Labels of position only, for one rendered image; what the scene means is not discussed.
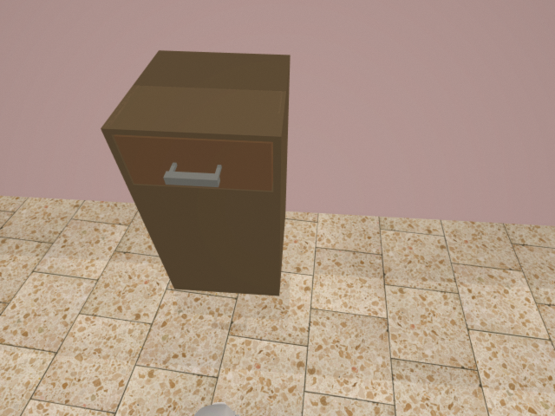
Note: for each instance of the handle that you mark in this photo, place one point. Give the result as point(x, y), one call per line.
point(172, 177)

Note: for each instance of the drawer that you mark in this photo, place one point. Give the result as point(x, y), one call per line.
point(245, 164)

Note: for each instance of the cabinet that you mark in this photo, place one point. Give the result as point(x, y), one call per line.
point(212, 239)

